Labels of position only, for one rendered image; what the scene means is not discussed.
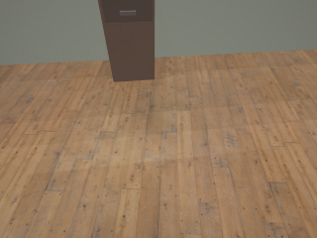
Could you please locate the cabinet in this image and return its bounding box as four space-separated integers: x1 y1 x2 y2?
98 0 155 82

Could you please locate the drawer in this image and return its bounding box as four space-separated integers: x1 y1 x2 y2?
101 0 152 24

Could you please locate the handle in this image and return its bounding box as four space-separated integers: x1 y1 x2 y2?
120 10 137 16

